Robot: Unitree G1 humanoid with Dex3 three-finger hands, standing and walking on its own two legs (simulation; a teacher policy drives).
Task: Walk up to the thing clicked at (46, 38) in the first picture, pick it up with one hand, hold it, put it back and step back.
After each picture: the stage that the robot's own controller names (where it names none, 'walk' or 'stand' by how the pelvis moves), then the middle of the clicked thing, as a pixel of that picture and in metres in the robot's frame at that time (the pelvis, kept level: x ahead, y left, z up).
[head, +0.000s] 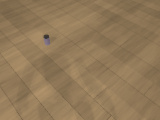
stand; (46, 39) +1.49 +0.41 -0.72
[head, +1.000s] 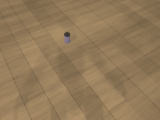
walk; (67, 37) +1.39 +0.21 -0.70
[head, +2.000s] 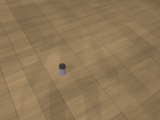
walk; (62, 69) +0.98 +0.15 -0.70
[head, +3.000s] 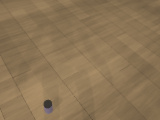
walk; (48, 106) +0.61 +0.20 -0.71
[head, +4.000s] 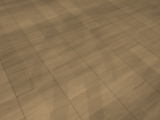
stand; out of the picture +0.41 +0.20 -0.71
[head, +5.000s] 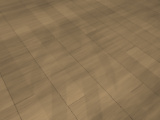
walk; out of the picture +0.39 +0.21 -0.72
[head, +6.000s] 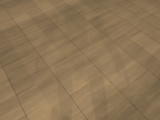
stand; out of the picture +0.38 +0.22 -0.69
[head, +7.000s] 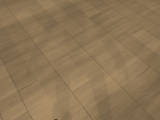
stand; out of the picture +0.40 +0.21 -0.68
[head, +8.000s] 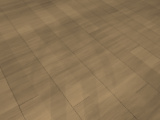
stand; out of the picture +0.37 +0.17 -0.72
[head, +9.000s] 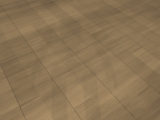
stand; out of the picture +0.36 +0.16 -0.73
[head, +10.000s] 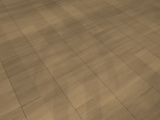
stand; out of the picture +0.35 +0.16 -0.73
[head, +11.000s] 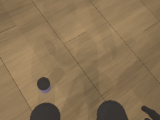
go down; (44, 85) +0.41 +0.16 -0.45
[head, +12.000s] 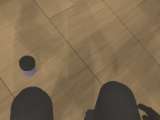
go down; (28, 66) +0.45 +0.18 -0.31
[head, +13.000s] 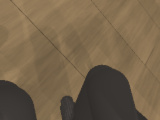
close in; out of the picture +0.44 +0.21 -0.24
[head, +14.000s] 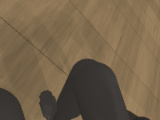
close; out of the picture +0.44 +0.24 -0.23
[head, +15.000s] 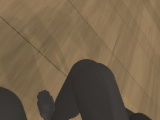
lift; out of the picture +0.42 +0.23 -0.24
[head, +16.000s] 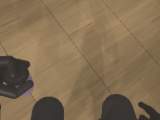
lift; (19, 80) +0.34 +0.20 -0.04
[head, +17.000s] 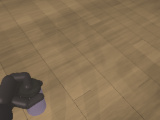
hold; (33, 97) +0.32 +0.16 +0.01
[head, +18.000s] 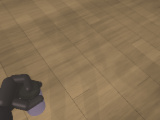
hold; (32, 98) +0.32 +0.17 +0.00
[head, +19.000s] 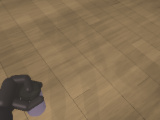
hold; (33, 99) +0.32 +0.17 +0.00
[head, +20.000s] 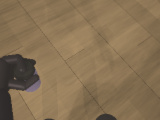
crouch; (27, 76) +0.39 +0.17 -0.06
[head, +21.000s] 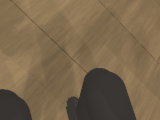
lower; out of the picture +0.48 +0.23 -0.15
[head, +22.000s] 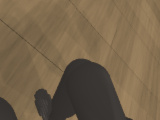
lower; out of the picture +0.45 +0.27 -0.24
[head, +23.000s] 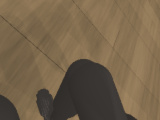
lower; out of the picture +0.45 +0.27 -0.24
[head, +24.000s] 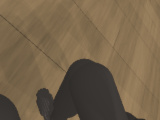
lower; out of the picture +0.45 +0.27 -0.24
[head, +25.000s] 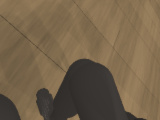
lower; out of the picture +0.45 +0.26 -0.24
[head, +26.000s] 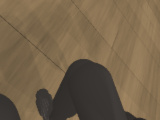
open; out of the picture +0.45 +0.26 -0.24
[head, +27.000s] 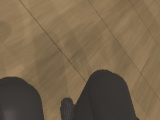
stand; out of the picture +0.45 +0.24 -0.26
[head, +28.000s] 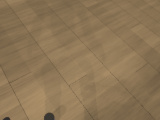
stand; out of the picture +0.40 +0.16 -0.62
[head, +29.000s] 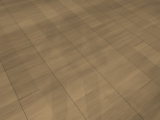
stand; out of the picture +0.39 +0.17 -0.67
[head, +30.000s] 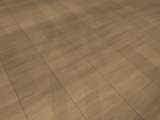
stand; out of the picture +0.39 +0.16 -0.67
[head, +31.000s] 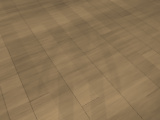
stand; out of the picture +0.40 +0.15 -0.72
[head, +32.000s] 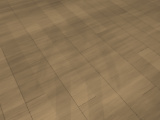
stand; out of the picture +0.39 +0.16 -0.73
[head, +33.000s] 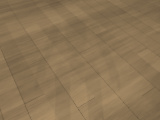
walk; out of the picture +0.38 +0.17 -0.73
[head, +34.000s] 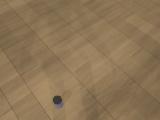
walk; (58, 102) +0.53 +0.19 -0.69
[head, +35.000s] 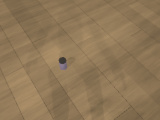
walk; (62, 63) +0.89 +0.16 -0.69
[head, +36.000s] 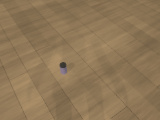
stand; (63, 68) +1.02 +0.21 -0.71
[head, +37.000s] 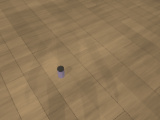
stand; (60, 72) +0.98 +0.18 -0.72
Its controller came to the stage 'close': yes
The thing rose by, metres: 0.71
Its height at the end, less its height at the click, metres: +0.00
